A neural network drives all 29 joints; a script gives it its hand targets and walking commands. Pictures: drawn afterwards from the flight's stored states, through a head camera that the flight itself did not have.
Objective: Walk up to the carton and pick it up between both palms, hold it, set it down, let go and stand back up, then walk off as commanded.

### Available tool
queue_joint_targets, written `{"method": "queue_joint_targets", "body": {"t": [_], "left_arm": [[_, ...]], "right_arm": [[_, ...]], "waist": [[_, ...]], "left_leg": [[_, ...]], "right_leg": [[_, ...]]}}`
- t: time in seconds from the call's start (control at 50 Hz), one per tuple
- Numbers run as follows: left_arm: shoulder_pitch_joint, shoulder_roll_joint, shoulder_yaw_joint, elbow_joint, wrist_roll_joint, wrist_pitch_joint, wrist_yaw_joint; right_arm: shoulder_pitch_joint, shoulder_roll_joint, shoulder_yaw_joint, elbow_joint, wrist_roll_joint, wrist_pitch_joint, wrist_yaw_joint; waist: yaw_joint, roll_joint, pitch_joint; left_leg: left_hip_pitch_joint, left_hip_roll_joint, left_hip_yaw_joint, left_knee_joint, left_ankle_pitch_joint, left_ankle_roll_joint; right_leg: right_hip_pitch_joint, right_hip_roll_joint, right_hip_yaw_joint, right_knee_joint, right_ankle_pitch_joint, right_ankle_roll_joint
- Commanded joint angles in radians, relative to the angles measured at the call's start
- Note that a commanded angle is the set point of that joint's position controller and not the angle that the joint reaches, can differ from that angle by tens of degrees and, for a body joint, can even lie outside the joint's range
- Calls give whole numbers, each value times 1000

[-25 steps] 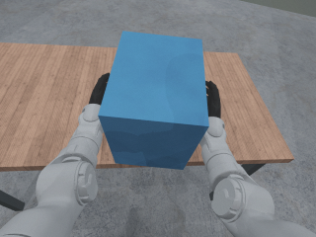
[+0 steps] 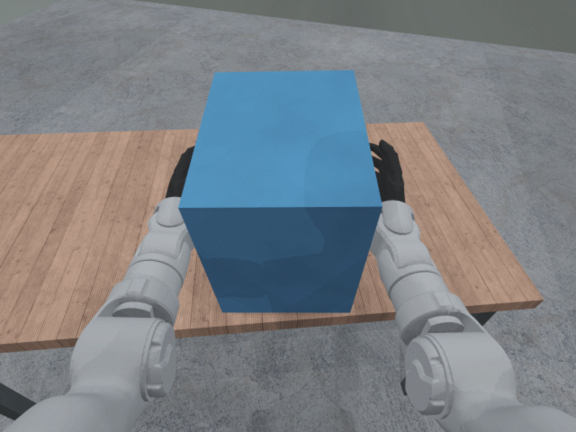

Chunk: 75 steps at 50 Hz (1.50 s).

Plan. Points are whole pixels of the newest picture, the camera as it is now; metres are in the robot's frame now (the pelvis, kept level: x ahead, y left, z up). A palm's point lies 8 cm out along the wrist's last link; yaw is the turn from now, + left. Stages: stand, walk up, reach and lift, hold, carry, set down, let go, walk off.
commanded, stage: reach and lift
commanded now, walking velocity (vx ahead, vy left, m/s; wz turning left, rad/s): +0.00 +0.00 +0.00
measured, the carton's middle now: (285, 197) +0.44 +0.01 +0.10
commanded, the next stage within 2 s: none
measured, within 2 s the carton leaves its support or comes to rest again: neither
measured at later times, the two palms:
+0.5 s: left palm (173, 192) +0.37 +0.16 +0.17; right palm (409, 179) +0.37 -0.15 +0.19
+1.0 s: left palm (166, 178) +0.36 +0.15 +0.20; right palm (416, 154) +0.37 -0.14 +0.23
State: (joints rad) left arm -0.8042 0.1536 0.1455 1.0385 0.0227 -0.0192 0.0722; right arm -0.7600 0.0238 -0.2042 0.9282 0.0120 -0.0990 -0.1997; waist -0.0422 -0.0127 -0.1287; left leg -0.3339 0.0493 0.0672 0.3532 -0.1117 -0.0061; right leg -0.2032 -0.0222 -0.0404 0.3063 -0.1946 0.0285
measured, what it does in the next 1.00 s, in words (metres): stands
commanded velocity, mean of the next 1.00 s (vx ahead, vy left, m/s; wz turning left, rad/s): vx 0.00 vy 0.00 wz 0.00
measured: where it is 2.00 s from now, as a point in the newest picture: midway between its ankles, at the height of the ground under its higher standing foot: outside the picture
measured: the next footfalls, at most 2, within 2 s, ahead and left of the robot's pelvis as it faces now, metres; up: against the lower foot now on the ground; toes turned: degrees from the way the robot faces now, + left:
none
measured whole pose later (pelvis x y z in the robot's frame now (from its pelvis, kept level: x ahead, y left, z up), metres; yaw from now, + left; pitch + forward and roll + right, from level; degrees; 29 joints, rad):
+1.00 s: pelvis -0.03 +0.00 +0.00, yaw +1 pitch -2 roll -1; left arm -0.78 0.06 0.25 0.52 0.16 0.64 0.11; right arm -0.96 -0.13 -0.04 0.90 0.25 0.32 -0.17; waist -0.06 -0.01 -0.10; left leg -0.21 0.05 0.05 0.34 -0.09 -0.01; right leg -0.08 -0.02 -0.05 0.31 -0.18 0.03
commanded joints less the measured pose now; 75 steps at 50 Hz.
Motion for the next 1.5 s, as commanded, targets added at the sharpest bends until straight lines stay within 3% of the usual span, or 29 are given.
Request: {"method": "queue_joint_targets", "body": {"t": [0.0, 0.04, 0.1, 0.14, 0.24, 0.28, 0.32, 0.34, 0.4, 0.42, 0.46, 0.48, 0.52, 0.58, 0.62, 0.66, 0.72, 0.78, 0.84, 0.98, 1.08, 1.1, 1.16, 1.22, 1.28, 1.3, 1.32, 1.36, 1.48], "left_arm": [[-920, -745, -296, -518, -3, -26, -204], [-882, -742, -282, -490, 9, 31, -206], [-908, -745, -281, -557, 3, 84, -205], [-899, -745, -277, -564, 15, 125, -209], [-863, -720, -179, -502, 88, 207, -226], [-903, -752, -205, -536, 68, 220, -217], [-956, -759, -214, -559, 52, 222, -210], [-975, -747, -206, -562, 52, 224, -206], [-985, -737, -178, -536, 72, 249, -194], [-984, -735, -182, -545, 70, 262, -192], [-964, -733, -173, -533, 76, 287, -190], [-997, -743, -199, -586, 64, 290, -179], [-1001, -759, -220, -594, 39, 308, -166], [-1003, -749, -205, -601, 44, 332, -157], [-998, -747, -207, -622, 49, 360, -155], [-975, -727, -188, -619, 48, 387, -151], [-951, -728, -196, -657, 46, 425, -144], [-1015, -753, -259, -780, 3, 439, -130], [-1013, -754, -296, -816, -14, 478, -112], [-1021, -727, -294, -867, -22, 548, -106], [-969, -708, -270, -874, -20, 588, -118], [-973, -701, -267, -862, -24, 596, -123], [-962, -691, -238, -862, -7, 606, -131], [-975, -693, -264, -925, -35, 613, -130], [-955, -665, -230, -886, -16, 627, -143], [-937, -671, -243, -913, -26, 630, -145], [-996, -679, -281, -1013, -51, 622, -139], [-982, -660, -289, -1010, -52, 632, -135], [-942, -638, -280, -1027, -44, 668, -151]], "right_arm": [[-795, 671, 401, -278, 35, 25, 116], [-801, 622, 381, -270, 50, 55, 116], [-835, 619, 385, -315, 74, 81, 108], [-809, 586, 359, -270, 89, 108, 110], [-848, 547, 265, -199, 63, 137, 118], [-895, 564, 277, -245, 68, 126, 126], [-925, 587, 273, -257, 75, 128, 125], [-934, 585, 267, -249, 69, 133, 129], [-930, 571, 239, -205, 63, 151, 139], [-933, 566, 235, -214, 70, 158, 144], [-946, 561, 243, -212, 83, 173, 148], [-977, 585, 269, -241, 106, 169, 151], [-1020, 579, 298, -287, 132, 174, 150], [-1003, 577, 289, -261, 145, 214, 154], [-1002, 568, 299, -265, 164, 231, 153], [-1006, 563, 310, -269, 179, 252, 153], [-987, 552, 334, -260, 210, 286, 153], [-1019, 570, 357, -329, 243, 296, 154], [-1016, 548, 387, -345, 287, 330, 153], [-1008, 539, 404, -359, 343, 405, 149], [-1003, 516, 415, -375, 376, 445, 137], [-1026, 530, 426, -395, 391, 449, 136], [-987, 530, 423, -358, 390, 475, 132], [-1029, 544, 449, -438, 414, 479, 123], [-1000, 533, 442, -415, 418, 510, 111], [-1012, 543, 468, -467, 436, 507, 107], [-1023, 568, 491, -514, 460, 508, 102], [-994, 554, 486, -522, 464, 528, 90], [-970, 542, 506, -554, 482, 570, 71]], "waist": [[-8, 67, -650], [-16, 79, -604], [-20, 70, -587], [-42, 92, -518], [-32, 55, -362], [-28, 66, -434], [-48, 68, -457], [-33, 59, -476], [-35, 59, -436], [-28, 78, -425], [-22, 48, -416], [-9, 71, -464], [-17, 70, -512], [-20, 45, -456], [-17, 64, -455], [-5, 36, -452], [-12, 35, -434], [-26, 65, -539], [-33, 96, -537], [-36, 89, -499], [-33, 61, -448], [-20, 52, -460], [-28, 44, -427], [-12, 41, -500], [-31, 9, -447], [-21, 12, -482], [-22, 39, -561], [-37, 49, -544], [-40, 43, -500]], "left_leg": [[488, -59, -40, 74, 505, -53], [526, -61, -45, 74, 496, -57], [539, -70, -48, 67, 470, -55], [565, -69, -52, 57, 443, -62], [530, -79, -28, -7, 307, -43], [536, -78, -28, -8, 298, -45], [527, -84, -27, 1, 269, -40], [509, -86, -21, -9, 240, -39], [499, -78, -19, -34, 132, -30], [496, -79, -16, -41, 127, -33], [490, -76, -13, -47, 101, -24], [507, -77, -16, -40, 131, -28], [517, -75, -23, -28, 140, -28], [503, -72, -21, -42, 74, -16], [500, -76, -20, -43, 89, -18], [505, -76, -23, -44, 94, -13], [514, -75, -31, -40, 115, -14], [559, -70, -49, -13, 171, -29], [565, -74, -54, 9, 191, -36], [539, -69, -62, 7, 197, -40], [520, -74, -66, 7, 240, -34], [519, -76, -64, 9, 228, -37], [504, -75, -64, 0, 214, -29], [508, -82, -63, 13, 256, -35], [494, -85, -61, 10, 234, -25], [502, -86, -61, 16, 270, -28], [522, -90, -64, 29, 316, -34], [527, -91, -66, 36, 314, -41], [489, -96, -60, 32, 285, -37]], "right_leg": [[166, 68, -3, 33, 538, 32], [114, 70, -9, 8, 479, 26], [123, 70, -17, -5, 445, 25], [108, 70, -16, -15, 408, 28], [115, 66, -28, -60, 272, 27], [123, 72, -36, -56, 269, 23], [122, 67, -28, -57, 287, 27], [112, 70, -30, -61, 259, 27], [78, 63, -25, -74, 159, 27], [80, 61, -24, -73, 156, 28], [84, 62, -25, -81, 129, 29], [86, 62, -22, -71, 150, 30], [65, 66, -27, -70, 155, 27], [31, 64, -18, -86, 77, 29], [62, 61, -15, -78, 100, 30], [54, 68, -12, -80, 94, 38], [50, 73, -12, -83, 93, 29], [41, 83, -20, -65, 128, 31], [19, 82, -14, -63, 138, 29], [16, 93, -13, -58, 139, 27], [34, 95, -10, -60, 188, 36], [43, 95, -4, -60, 187, 35], [64, 90, -1, -62, 185, 36], [85, 96, -4, -50, 236, 44], [83, 93, 3, -59, 243, 47], [99, 92, 5, -48, 296, 52], [119, 99, 1, -31, 346, 50], [102, 93, 5, -36, 371, 59], [130, 91, 8, -27, 390, 64]]}}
